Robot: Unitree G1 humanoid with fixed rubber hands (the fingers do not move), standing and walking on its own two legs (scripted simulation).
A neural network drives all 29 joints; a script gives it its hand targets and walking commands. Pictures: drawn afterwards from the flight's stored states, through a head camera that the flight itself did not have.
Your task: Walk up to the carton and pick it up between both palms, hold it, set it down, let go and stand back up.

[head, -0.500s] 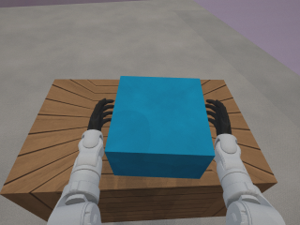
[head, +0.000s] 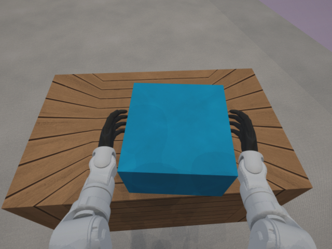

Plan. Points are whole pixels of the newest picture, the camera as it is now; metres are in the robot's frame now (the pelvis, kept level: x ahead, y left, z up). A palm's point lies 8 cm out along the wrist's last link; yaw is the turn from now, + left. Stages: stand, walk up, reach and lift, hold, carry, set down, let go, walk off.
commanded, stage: set down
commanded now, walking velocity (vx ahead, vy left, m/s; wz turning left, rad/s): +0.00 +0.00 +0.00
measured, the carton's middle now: (176, 138) +0.43 +0.00 -0.01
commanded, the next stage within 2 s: none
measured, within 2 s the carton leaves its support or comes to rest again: rests again in 1.28 s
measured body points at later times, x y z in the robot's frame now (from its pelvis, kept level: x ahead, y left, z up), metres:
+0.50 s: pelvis +0.01 +0.00 -0.01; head +0.12 +0.02 +0.43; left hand +0.42 +0.18 -0.02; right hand +0.42 -0.17 +0.00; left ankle -0.01 +0.12 -0.75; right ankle -0.01 -0.10 -0.75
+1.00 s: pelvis +0.00 +0.00 -0.03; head +0.18 +0.00 +0.39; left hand +0.42 +0.18 -0.08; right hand +0.42 -0.17 -0.08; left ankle -0.01 +0.12 -0.75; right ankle -0.01 -0.10 -0.75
